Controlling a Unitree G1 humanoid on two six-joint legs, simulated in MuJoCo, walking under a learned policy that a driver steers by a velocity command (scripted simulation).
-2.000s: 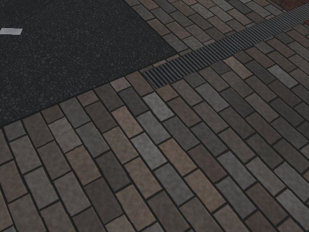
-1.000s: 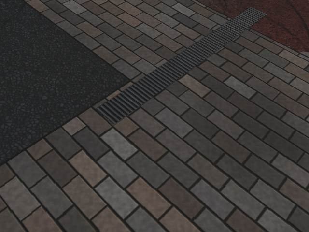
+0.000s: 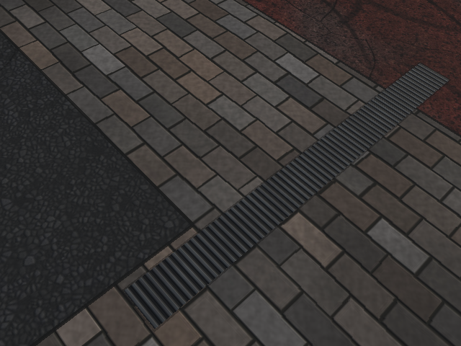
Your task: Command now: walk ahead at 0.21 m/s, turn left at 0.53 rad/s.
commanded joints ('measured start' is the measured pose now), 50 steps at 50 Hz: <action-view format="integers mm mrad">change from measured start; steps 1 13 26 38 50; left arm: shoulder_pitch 3 108 85 159 149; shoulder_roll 72 100 161 131 77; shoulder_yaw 13 23 67 77 50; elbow -59 -84 -59 -32 7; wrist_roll -10 -38 -1 -10 -36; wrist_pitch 4 7 27 74 73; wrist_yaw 4 42 25 11 4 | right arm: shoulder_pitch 38 49 -141 -205 -134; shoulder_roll -155 -167 -86 -117 -147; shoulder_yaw -41 -54 -14 -16 -8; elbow -53 -92 -190 -227 -124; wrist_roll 2 -32 -13 -13 -15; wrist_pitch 6 64 110 65 52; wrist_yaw -16 -32 31 -22 -51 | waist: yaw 1 15 44 67 25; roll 119 -21 -126 180 133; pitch -126 -214 -125 -96 -85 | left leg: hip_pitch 15 -325 -183 -7 68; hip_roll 199 43 136 304 383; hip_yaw -131 -9 129 -139 -95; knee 20 905 476 -57 58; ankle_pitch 809 -390 -245 332 465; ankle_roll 49 -113 -121 92 96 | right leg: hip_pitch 116 583 408 108 338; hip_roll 65 -308 -216 42 85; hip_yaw -70 324 -25 -71 -97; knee -86 -518 -639 162 -301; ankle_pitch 97 635 49 -150 -212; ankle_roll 5 -305 -254 -16 -62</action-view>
